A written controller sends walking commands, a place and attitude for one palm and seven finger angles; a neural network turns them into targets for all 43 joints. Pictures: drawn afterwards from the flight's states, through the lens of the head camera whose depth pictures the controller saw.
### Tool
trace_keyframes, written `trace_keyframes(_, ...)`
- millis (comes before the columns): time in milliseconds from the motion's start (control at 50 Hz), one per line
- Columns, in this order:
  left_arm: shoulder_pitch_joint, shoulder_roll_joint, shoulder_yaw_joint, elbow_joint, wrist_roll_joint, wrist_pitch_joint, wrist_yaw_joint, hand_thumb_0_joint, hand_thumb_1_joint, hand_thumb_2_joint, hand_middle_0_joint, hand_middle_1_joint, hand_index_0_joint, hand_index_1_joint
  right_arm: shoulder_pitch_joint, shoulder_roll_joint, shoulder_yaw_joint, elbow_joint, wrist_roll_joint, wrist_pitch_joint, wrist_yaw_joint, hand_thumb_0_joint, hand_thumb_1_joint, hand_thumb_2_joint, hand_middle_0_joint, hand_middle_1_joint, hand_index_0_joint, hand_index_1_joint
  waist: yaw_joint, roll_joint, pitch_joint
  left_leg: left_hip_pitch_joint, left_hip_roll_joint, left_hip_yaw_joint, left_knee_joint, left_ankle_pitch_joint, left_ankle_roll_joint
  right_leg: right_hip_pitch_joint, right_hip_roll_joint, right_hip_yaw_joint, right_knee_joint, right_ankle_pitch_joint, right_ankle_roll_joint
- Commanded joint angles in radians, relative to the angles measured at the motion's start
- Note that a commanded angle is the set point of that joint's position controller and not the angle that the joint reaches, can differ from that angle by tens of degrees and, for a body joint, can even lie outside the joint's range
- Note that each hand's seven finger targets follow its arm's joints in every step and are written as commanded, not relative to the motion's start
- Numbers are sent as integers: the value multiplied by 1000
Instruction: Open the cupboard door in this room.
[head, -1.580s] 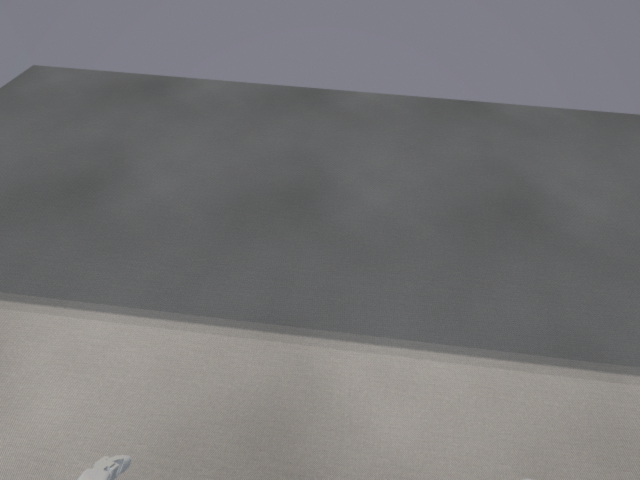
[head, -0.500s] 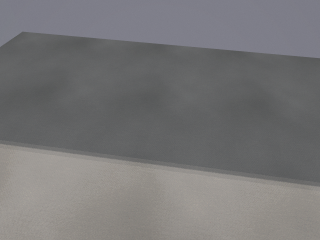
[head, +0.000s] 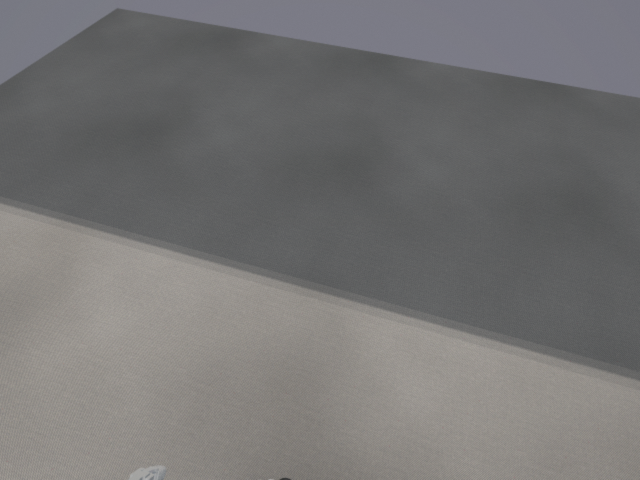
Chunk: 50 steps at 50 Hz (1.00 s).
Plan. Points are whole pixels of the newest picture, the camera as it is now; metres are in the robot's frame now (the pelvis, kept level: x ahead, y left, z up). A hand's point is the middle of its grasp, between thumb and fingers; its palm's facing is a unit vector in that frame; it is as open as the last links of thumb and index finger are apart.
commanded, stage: turn or walk to find it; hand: left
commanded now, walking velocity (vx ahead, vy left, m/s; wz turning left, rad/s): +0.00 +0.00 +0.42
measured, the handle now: out of the picture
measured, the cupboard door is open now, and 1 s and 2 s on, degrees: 0 0 0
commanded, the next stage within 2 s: stand and wait in 1.64 s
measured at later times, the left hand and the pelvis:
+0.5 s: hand out of the picture -0.06 +0.22 -0.20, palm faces +0.26 -0.94 -0.21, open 7.4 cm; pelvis -0.04 +0.02 -0.01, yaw +14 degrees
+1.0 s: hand out of the picture -0.03 +0.22 -0.15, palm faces +0.42 -0.87 -0.28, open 7.4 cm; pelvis -0.06 -0.01 -0.01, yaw +25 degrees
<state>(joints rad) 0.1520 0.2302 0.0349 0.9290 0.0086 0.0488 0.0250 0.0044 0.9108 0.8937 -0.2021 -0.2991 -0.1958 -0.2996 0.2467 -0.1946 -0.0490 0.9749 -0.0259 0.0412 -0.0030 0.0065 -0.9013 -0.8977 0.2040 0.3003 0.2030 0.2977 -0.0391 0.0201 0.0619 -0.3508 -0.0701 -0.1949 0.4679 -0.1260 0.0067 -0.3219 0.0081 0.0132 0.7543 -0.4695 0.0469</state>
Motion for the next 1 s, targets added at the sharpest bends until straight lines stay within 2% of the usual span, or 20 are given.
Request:
trace_keyframes(0, 141, 90, 34, -41, -5, -28, 11, 0, 900, 900, -200, -300, -200, -300, 1, -206, -62, -74, 7, -4, -9, 0, -900, -900, 200, 300, 200, 300, 53, 123, -152, 29, 150, -225, -79, 28, 90, 210, 12, -35, -336, 190, -11)
trace_keyframes(20, 174, 136, 47, -34, 2, -32, 15, 0, 900, 900, -200, -300, -200, -300, -5, -170, -61, -87, 13, 1, -3, 0, -900, -900, 200, 300, 200, 300, 64, 31, -144, -125, 96, -154, 3, -139, 38, 344, -87, 38, -414, 183, -40)
trace_keyframes(40, 181, 221, 66, -46, 21, -38, 21, 0, 900, 900, -200, -300, -200, -300, -8, -112, -52, -112, 16, 1, -1, 0, -900, -900, 200, 300, 200, 300, 79, -239, -108, -318, -20, 34, 262, -330, -30, 380, -348, 330, -529, 24, -129)
trace_keyframes(60, 118, 235, 57, -74, 15, -35, 23, 0, 900, 900, -200, -300, -200, -300, -55, -143, -63, -122, 2, 0, -4, 0, -900, -900, 200, 300, 200, 300, 83, -269, -24, -311, -11, 87, 475, -401, -39, 165, -471, 402, -561, 88, -191)
trace_keyframes(80, 46, 208, 49, -100, 15, -39, 23, 0, 900, 900, -200, -300, -200, -300, -22, -156, -69, -111, -3, 5, 6, 0, -900, -900, 200, 300, 200, 300, 35, -178, -17, -254, 21, 58, 599, -330, -32, 60, -422, 299, -559, 86, -191)
trace_keyframes(140, -26, 147, 35, -108, 14, -50, 16, 0, 900, 900, -200, -300, -200, -300, 23, -142, -65, -61, 3, 22, 19, 0, -900, -900, 200, 300, 200, 300, -10, -195, 60, -206, 60, 127, 747, -217, -47, -27, -296, 124, -522, 185, -159)
trace_keyframes(300, 166, 185, 49, -47, 27, -52, 15, 0, 900, 900, -200, -300, -200, -300, -122, -99, -30, -100, 15, 6, 18, 0, -900, -900, 200, 300, 200, 300, 81, -193, -3, -135, 89, 239, 385, -326, -67, 199, -339, 22, -370, 625, -201)
trace_keyframes(380, 152, 210, 60, -37, 22, -45, 12, 0, 900, 900, -200, -300, -200, -300, -44, -112, -25, -79, 19, -14, 13, 0, -900, -900, 200, 300, 200, 300, 46, -215, -91, 71, 67, 282, 72, -189, -45, 199, -316, -46, -223, 729, -135)
trace_keyframes(400, 141, 196, 56, -40, 12, -40, 9, 0, 900, 900, -200, -300, -200, -300, 8, -146, -31, -65, 18, -22, 15, 0, -900, -900, 200, 300, 200, 300, 17, -125, -128, 211, 90, 248, -66, -30, -33, 130, -286, -94, -107, 647, -84)
trace_keyframes(420, 157, 139, 50, -66, 3, -33, 5, 0, 900, 900, -200, -300, -200, -300, 53, -242, -52, -63, 9, -35, 11, 0, -900, -900, 200, 300, 200, 300, -3, 138, -185, 382, 307, -11, -117, 269, 41, -76, -176, -164, 93, 285, -11)
trace_keyframes(440, 125, 83, 29, -95, 7, -27, 6, 0, 900, 900, -200, -300, -200, -300, 95, -309, -67, -51, 19, -32, 2, 0, -900, -900, 200, 300, 200, 300, -11, 299, -185, 403, 469, -190, -97, 692, 149, -225, -96, -113, 245, -192, 29)
trace_keyframes(460, 95, 107, 32, -92, 10, -14, 10, 0, 900, 900, -200, -300, -200, -300, 101, -298, -65, -43, 14, -24, -4, 0, -900, -900, 200, 300, 200, 300, -22, 178, -181, 352, 476, -104, -76, 650, 196, -192, -116, -47, 335, -172, 12)
trace_keyframes(480, 53, 95, 34, -77, 13, -8, 13, 0, 900, 900, -200, -300, -200, -300, 85, -254, -55, -35, 10, -32, -16, 0, -900, -900, 200, 300, 200, 300, -24, 225, -153, 305, 400, -87, -93, 607, 164, -211, -121, -12, 350, -112, 16)
trace_keyframes(560, 81, 92, 42, -41, 9, -16, -8, 0, 900, 900, -200, -300, -200, -300, -13, -204, -35, -69, 11, -41, -24, 0, -900, -900, 200, 300, 200, 300, 24, 119, -113, 289, 301, 10, -92, 503, 142, -226, -110, -27, 392, 52, 33)
trace_keyframes(800, 3, 70, 42, -82, 4, -11, -2, 0, 900, 900, -200, -300, -200, -300, 14, -199, -49, -72, -1, -26, -17, 0, -900, -900, 200, 300, 200, 300, 5, 119, -51, 165, 288, -159, -159, 170, 179, -109, -67, -20, 101, 35, 30)
trace_keyframes(900, 106, 72, 44, -71, -2, -30, 6, 0, 900, 900, -200, -300, -200, -300, -24, -199, -58, -85, 3, -20, -9, 0, -900, -900, 200, 300, 200, 300, 57, 95, -101, 50, 227, -161, -61, 155, 130, 145, -30, -37, -246, 199, 10)
trace_keyframes(920, 136, 94, 49, -65, 1, -39, 9, 0, 900, 900, -200, -300, -200, -300, -24, -176, -56, -90, 10, -20, -5, 0, -900, -900, 200, 300, 200, 300, 70, 43, -119, -24, 181, -125, -3, 65, 85, 257, -69, -13, -379, 274, 4)
trace_keyframes(940, 145, 174, 65, -71, 16, -51, 17, 0, 900, 900, -200, -300, -200, -300, 11, -112, -47, -98, 19, -20, 0, 0, -900, -900, 200, 300, 200, 300, 69, -184, -129, -199, 75, -5, 176, -176, 16, 387, -274, 192, -478, 221, -56)
trace_keyframes(960, 138, 234, 71, -86, 19, -49, 17, 0, 900, 900, -200, -300, -200, -300, -5, -100, -47, -122, 11, -17, -3, 0, -900, -900, 200, 300, 200, 300, 78, -336, -85, -267, -19, 131, 406, -429, -32, 289, -477, 381, -515, 309, -161)
trace_keyframes(980, 109, 214, 63, -102, 11, -43, 17, 0, 900, 900, -200, -300, -200, -300, -6, -141, -61, -110, 1, -6, -1, 0, -900, -900, 200, 300, 200, 300, 68, -220, -80, -216, 24, 94, 567, -416, -27, 161, -472, 311, -517, 257, -201)
